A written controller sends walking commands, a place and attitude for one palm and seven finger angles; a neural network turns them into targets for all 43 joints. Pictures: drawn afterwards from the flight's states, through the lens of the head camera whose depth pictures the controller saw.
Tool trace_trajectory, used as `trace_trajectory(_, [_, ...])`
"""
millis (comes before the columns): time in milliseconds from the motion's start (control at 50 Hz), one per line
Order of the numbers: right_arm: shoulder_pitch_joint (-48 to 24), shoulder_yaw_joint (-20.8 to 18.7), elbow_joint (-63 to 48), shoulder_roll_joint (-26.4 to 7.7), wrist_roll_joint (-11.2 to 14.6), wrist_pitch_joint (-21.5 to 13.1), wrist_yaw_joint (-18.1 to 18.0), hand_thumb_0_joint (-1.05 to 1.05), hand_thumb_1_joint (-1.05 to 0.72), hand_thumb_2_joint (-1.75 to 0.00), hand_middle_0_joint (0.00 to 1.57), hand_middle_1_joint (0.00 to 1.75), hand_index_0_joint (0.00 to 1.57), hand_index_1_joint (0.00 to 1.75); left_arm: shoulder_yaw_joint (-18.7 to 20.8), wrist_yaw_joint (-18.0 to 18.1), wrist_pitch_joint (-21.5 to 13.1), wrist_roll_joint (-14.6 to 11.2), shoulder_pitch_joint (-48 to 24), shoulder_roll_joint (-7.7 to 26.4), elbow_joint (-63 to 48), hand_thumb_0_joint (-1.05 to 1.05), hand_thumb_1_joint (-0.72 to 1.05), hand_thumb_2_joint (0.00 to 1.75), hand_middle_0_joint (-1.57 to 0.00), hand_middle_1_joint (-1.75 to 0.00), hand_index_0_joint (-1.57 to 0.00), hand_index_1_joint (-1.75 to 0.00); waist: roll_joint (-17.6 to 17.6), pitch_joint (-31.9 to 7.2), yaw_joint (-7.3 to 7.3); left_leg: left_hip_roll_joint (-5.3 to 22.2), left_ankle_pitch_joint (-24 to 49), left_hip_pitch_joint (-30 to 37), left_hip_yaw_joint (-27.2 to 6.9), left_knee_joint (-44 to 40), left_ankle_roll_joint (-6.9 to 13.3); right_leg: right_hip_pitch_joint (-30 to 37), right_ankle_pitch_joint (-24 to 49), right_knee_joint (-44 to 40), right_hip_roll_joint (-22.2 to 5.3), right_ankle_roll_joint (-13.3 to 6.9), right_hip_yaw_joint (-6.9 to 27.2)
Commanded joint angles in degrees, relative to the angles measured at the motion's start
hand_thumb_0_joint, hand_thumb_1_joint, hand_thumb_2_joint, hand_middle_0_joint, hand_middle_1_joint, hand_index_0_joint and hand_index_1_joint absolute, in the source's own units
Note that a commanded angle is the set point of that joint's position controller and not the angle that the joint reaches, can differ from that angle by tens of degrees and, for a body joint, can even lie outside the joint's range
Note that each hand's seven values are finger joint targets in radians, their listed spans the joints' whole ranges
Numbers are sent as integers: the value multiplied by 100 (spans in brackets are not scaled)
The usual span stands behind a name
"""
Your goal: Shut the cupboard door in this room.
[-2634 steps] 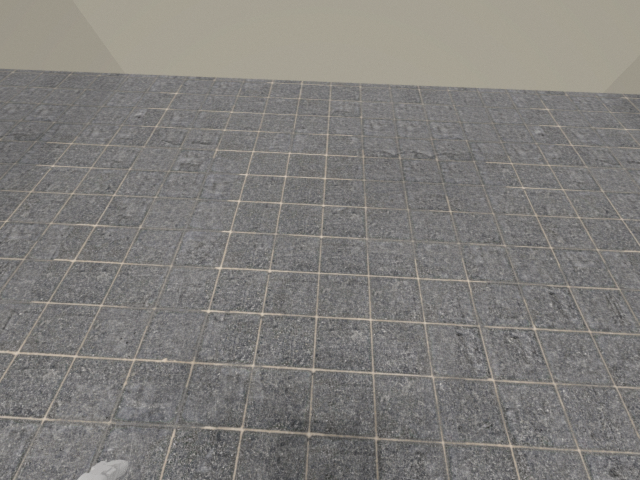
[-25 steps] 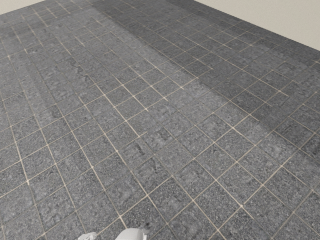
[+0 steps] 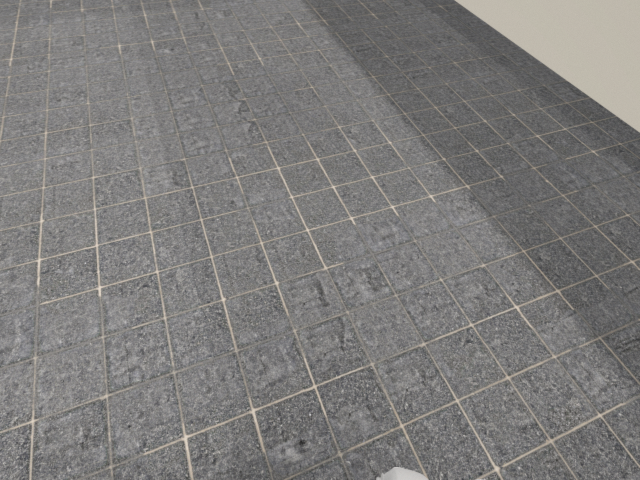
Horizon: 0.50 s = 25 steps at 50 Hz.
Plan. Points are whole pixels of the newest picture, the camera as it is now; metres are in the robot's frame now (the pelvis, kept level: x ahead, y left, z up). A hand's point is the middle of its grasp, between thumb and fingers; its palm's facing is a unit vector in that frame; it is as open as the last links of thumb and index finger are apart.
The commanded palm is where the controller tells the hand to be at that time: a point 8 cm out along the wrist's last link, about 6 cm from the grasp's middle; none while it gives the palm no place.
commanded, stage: turn or walk to find it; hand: left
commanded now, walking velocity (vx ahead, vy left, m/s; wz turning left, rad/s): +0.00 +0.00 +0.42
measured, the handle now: out of the picture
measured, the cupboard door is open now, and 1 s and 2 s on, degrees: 46 46 46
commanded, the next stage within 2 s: none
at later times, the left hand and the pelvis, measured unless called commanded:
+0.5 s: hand out of the picture +0.02 +0.16 -0.16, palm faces +0.25 -0.94 -0.25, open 7.3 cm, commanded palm none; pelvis +0.00 -0.04 +0.00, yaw +14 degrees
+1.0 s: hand out of the picture +0.02 +0.19 -0.16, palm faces +0.43 -0.86 -0.27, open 7.3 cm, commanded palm none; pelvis +0.02 -0.04 -0.01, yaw +25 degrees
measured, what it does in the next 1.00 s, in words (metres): steps on the spot, turning left: right foot, then left foot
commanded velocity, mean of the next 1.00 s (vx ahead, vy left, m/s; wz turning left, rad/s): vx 0.00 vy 0.00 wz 0.42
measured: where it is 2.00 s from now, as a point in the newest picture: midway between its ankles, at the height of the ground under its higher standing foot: outside the picture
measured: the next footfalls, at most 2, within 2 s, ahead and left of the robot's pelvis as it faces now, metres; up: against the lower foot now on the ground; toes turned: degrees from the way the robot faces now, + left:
right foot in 0.18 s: +0.06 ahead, -0.14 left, +0.00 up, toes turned -1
left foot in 0.60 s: -0.02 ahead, +0.10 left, +0.00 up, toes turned +21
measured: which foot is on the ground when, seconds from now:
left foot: down 0.00-0.18, up 0.20-0.58, down 0.60-1.00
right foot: up 0.00-0.16, down 0.18-0.60, up 0.62-0.98, down 1.00-1.00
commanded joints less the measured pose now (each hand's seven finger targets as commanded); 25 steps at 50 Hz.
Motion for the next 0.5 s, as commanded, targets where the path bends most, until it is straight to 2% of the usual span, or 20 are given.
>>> trace_trajectory(0, [375,-350,-237,-1187,4,-70,-73,0,-90,-90,20,30,20,30,34,32,-139,-6,-256,296,-572,0,90,90,-20,-30,-20,-30,1063,-403,-288,1351,2559,514,-1250,-638,753,-117,-102,-656,141,8,-56])
trace_trajectory(60, [219,-390,-303,-1208,-14,-41,-63,0,-90,-90,20,30,20,30,23,47,-190,-34,-105,227,-603,0,90,90,-20,-30,-20,-30,1219,-524,-214,1294,2786,276,-1444,-383,722,499,-25,-1529,326,-49,-183])
trace_trajectory(80, [196,-400,-322,-1197,-8,-33,-62,0,-90,-90,20,30,20,30,26,50,-222,-45,29,229,-574,0,90,90,-20,-30,-20,-30,1140,-631,-157,1233,2844,199,-1502,-207,668,800,242,-2006,400,-76,-202])
trace_trajectory(100, [162,-407,-332,-1162,10,-29,-51,0,-90,-90,20,30,20,30,40,58,-261,-42,194,286,-536,0,90,90,-20,-30,-20,-30,978,-636,-62,1124,2636,-26,-1479,-40,540,1221,744,-2544,420,-101,-253])
trace_trajectory(120, [144,-395,-352,-1077,39,-32,-38,0,-90,-90,20,30,20,30,67,74,-315,-32,429,350,-488,0,90,90,-20,-30,-20,-30,752,-728,65,921,2081,-377,-1398,298,326,1840,1376,-3356,268,-133,-176])
trace_trajectory(140, [266,-363,-393,-782,92,-49,2,0,-90,-90,20,30,20,30,124,119,-390,45,631,737,-461,0,90,90,-20,-30,-20,-30,-231,-943,117,421,809,-1161,-914,1167,-39,2700,2083,-3800,-696,-397,685])
trace_trajectory(160, [214,-306,-583,-471,104,-48,25,0,-90,-90,20,30,20,30,214,152,-406,99,702,1191,-488,0,90,90,-20,-30,-20,-30,-1575,-791,171,-355,-1852,-2054,-164,2487,-375,2834,3111,-3905,-2123,-1129,1956])
trace_trajectory(180, [176,-377,-544,-761,65,60,-2,0,-90,-90,20,30,20,30,236,166,-412,39,704,1112,-533,0,90,90,-20,-30,-20,-30,-1440,-814,228,-115,-2077,-1838,-578,3503,-330,2084,2841,-4044,-2307,-1465,1962])
trace_trajectory(200, [118,-412,-479,-756,59,122,7,0,-90,-90,20,30,20,30,239,209,-362,41,323,967,-598,0,90,90,-20,-30,-20,-30,-1216,-503,73,-6,-1795,-1885,-597,4121,-328,1685,2288,-4111,-2135,-1506,1820])
trace_trajectory(220, [152,-401,-339,-747,39,144,53,0,-90,-90,20,30,20,30,195,203,-354,47,6,787,-686,0,90,90,-20,-30,-20,-30,-900,-263,-52,129,-1347,-1920,-549,4435,-370,1461,1988,-4067,-1782,-1405,1300])
trace_trajectory(240, [268,-383,-240,-679,28,151,97,0,-90,-90,20,30,20,30,152,193,-364,59,-190,647,-757,0,90,90,-20,-30,-20,-30,-751,-202,-171,167,-1035,-1856,-437,4459,-426,1344,1945,-4005,-1525,-1248,800])
trace_trajectory(280, [360,-342,-174,-586,27,158,133,0,-90,-90,20,30,20,30,137,181,-392,78,-180,589,-776,0,90,90,-20,-30,-20,-30,-956,-294,-178,160,-866,-1775,-214,4045,-515,1521,2150,-3968,-1317,-1130,332])
trace_trajectory(340, [92,-301,-200,-514,42,162,154,0,-90,-90,20,30,20,30,166,160,-380,91,201,719,-642,0,90,90,-20,-30,-20,-30,-978,-314,23,144,-1000,-1592,59,3199,-573,1781,2438,-3928,-1325,-1142,128])
trace_trajectory(420, [-200,-226,-282,-440,78,100,156,0,-90,-90,20,30,20,30,221,143,-370,108,517,898,-500,0,90,90,-20,-30,-20,-30,-1054,-466,190,112,-1170,-1383,285,2201,-557,2182,3095,-3712,-1447,-1251,18])
trace_trajectory(460, [-223,-194,-304,-439,98,64,143,0,-90,-90,20,30,20,30,249,141,-360,110,557,962,-450,0,90,90,-20,-30,-20,-30,-1091,-563,205,94,-1187,-1172,372,1754,-511,2242,3324,-3575,-1514,-1284,12])
trace_trajectory(480, [-141,-183,-292,-437,100,40,136,0,-90,-90,20,30,20,30,259,140,-355,107,530,987,-430,0,90,90,-20,-30,-20,-30,-1099,-665,151,73,-1098,-1043,425,1427,-495,2323,3467,-3440,-1508,-1241,-55])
